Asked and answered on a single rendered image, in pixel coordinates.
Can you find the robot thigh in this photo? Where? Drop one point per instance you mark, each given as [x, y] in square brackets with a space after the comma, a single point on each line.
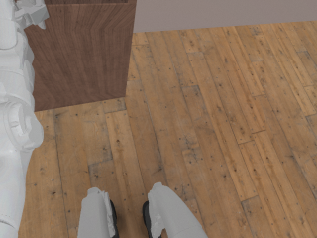
[178, 220]
[95, 209]

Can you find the robot left hand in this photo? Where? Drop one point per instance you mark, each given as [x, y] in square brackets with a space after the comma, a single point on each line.
[29, 12]

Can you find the left robot upper arm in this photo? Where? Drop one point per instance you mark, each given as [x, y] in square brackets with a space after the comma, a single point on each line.
[20, 134]

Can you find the right robot thigh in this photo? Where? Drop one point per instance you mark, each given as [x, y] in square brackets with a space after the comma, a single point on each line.
[178, 220]

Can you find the left robot thigh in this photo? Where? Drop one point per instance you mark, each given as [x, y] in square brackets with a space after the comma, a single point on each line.
[95, 209]

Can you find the robot left forearm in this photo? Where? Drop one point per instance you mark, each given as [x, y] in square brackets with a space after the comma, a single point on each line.
[17, 75]

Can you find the cabinet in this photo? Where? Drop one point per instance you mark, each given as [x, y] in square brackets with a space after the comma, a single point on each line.
[83, 54]

